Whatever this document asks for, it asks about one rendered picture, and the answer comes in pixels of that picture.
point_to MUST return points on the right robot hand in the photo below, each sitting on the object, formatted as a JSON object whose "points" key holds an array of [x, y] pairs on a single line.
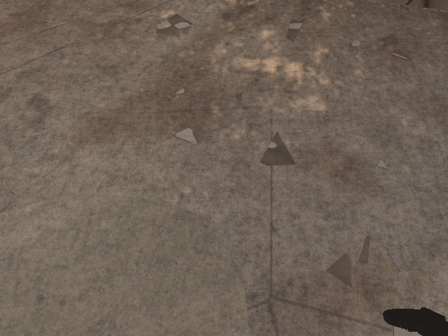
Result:
{"points": [[424, 321]]}

